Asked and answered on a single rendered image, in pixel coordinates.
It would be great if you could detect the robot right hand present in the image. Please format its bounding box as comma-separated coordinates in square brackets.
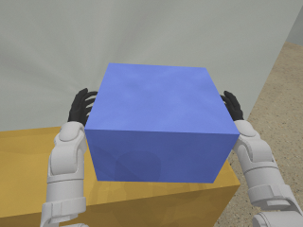
[221, 91, 244, 121]

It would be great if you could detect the right robot forearm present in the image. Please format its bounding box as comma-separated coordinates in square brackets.
[232, 120, 303, 217]

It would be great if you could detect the carton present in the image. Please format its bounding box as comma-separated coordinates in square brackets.
[84, 62, 240, 183]

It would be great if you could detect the pedestal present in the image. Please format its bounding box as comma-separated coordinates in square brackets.
[0, 126, 241, 227]

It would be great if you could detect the left robot forearm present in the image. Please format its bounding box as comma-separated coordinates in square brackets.
[40, 121, 87, 227]

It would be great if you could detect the robot left hand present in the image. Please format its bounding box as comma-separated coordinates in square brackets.
[67, 88, 98, 128]

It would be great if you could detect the robot right upper arm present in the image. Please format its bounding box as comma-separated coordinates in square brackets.
[252, 211, 303, 227]

